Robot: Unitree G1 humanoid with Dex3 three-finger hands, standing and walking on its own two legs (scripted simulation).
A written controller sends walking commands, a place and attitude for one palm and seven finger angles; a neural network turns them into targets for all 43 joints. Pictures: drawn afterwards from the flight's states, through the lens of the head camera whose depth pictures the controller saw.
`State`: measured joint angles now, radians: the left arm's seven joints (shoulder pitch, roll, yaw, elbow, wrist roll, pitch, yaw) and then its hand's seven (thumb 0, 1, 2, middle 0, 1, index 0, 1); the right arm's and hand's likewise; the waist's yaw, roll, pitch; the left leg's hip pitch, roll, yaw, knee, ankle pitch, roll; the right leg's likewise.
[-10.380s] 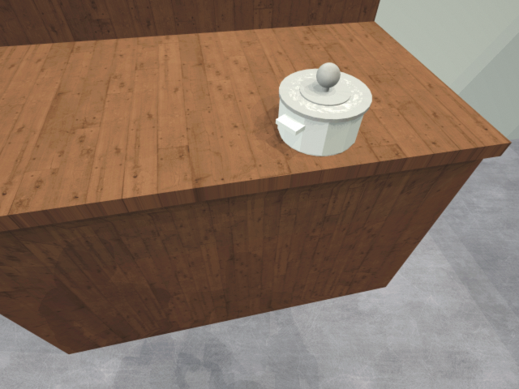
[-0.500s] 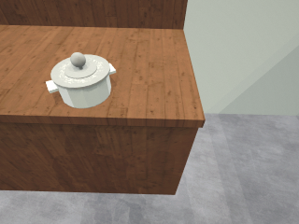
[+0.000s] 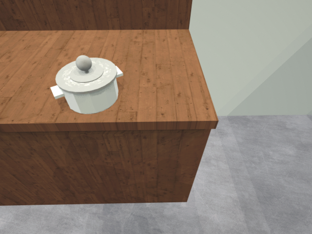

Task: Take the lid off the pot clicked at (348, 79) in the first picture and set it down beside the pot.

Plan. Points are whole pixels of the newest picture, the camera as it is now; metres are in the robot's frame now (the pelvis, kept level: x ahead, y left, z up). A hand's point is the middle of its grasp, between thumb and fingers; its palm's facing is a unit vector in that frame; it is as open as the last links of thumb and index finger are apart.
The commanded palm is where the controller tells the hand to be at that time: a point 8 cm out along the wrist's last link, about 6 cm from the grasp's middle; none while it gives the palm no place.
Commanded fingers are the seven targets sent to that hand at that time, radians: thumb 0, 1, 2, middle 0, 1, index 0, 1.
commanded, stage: look again from close up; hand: left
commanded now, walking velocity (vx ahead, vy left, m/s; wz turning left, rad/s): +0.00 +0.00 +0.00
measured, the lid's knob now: (83, 63) +0.54 +0.24 +0.17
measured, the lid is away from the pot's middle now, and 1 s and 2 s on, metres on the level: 0.00 0.00 0.00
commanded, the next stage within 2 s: shuffle to correct the standing spot in 0.60 s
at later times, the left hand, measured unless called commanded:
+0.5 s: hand out of the picture +0.03 +0.20 -0.17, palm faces +0.02 -0.98 -0.21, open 7.3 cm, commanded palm none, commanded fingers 0.00 0.90 0.90 -0.20 -0.30 -0.20 -0.30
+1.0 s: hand out of the picture +0.02 +0.20 -0.19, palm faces +0.09 -0.98 -0.17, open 7.3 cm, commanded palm none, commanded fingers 0.00 0.90 0.90 -0.20 -0.30 -0.20 -0.30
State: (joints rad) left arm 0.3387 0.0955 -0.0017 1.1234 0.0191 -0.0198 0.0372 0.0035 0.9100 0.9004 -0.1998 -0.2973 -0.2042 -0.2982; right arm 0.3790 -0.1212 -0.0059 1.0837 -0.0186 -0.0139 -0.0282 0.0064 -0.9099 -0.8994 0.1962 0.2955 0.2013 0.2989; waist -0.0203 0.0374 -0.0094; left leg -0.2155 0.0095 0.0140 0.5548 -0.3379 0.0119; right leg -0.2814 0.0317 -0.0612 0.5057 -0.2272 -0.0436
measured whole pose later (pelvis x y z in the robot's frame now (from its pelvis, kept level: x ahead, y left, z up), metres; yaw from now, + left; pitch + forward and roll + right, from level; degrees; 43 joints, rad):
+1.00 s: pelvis +0.03 +0.03 -0.01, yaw +2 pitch +0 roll -1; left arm 0.32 0.15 0.03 1.04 0.03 -0.01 0.03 0.00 0.91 0.90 -0.20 -0.30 -0.20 -0.30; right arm 0.32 -0.15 0.00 1.09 -0.02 -0.01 -0.02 0.01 -0.91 -0.90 0.20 0.30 0.20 0.30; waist 0.02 -0.02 0.04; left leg -0.22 -0.02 0.05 0.61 -0.39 0.03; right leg -0.26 -0.03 -0.06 0.59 -0.33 0.00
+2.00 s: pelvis +0.08 +0.09 -0.02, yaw +0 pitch -1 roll +2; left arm 0.34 0.21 0.03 0.94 0.03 0.04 0.03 0.00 0.91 0.90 -0.20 -0.30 -0.20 -0.30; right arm 0.19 -0.20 -0.02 0.85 -0.02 0.04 -0.01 0.01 -0.91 -0.90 0.20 0.30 0.20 0.30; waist 0.04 0.06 0.00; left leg -0.30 -0.03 0.10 0.66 -0.34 0.04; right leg -0.37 0.01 0.00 0.71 -0.32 -0.03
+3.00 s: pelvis +0.15 +0.11 +0.01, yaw +1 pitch +0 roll +0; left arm 0.28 0.16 -0.01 1.06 0.01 0.00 0.04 0.00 0.93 0.90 -0.20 -0.30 -0.20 -0.30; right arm 0.27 -0.16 0.02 1.09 -0.01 -0.03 -0.05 0.01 -0.92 -0.90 0.20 0.30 0.20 0.30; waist 0.00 0.01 0.04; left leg -0.10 -0.03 0.08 0.41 -0.30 0.04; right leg -0.17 0.03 -0.01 0.44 -0.28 -0.03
